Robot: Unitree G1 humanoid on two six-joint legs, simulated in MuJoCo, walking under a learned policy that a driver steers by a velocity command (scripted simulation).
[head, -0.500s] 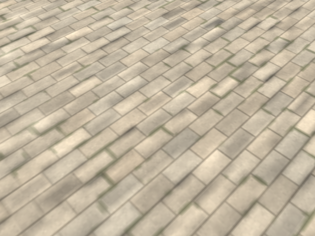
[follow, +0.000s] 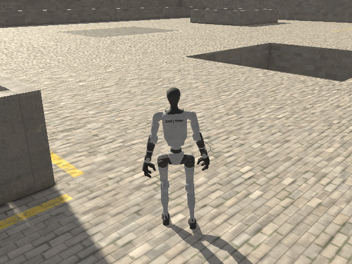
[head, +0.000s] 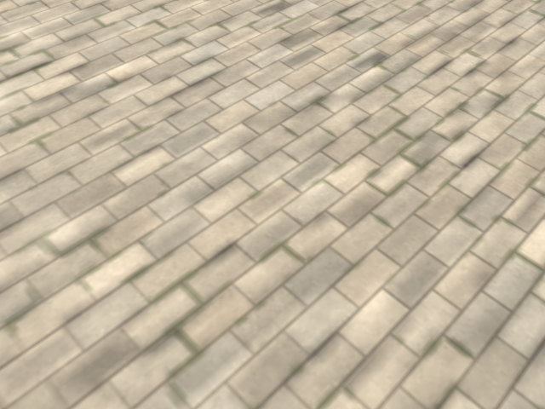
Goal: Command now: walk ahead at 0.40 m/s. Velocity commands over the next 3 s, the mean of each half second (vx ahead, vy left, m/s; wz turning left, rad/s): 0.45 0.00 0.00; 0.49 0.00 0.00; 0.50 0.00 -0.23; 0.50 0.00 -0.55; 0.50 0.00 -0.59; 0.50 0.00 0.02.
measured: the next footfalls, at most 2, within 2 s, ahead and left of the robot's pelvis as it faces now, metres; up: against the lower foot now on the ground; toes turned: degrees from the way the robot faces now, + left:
right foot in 0.46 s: +0.43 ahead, -0.12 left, +0.00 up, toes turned -3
left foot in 1.00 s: +0.74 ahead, +0.13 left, +0.00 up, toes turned +3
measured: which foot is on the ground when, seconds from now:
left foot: down 0.00-0.48, up 0.50-0.98, down 1.00-1.00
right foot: up 0.00-0.44, down 0.46-1.00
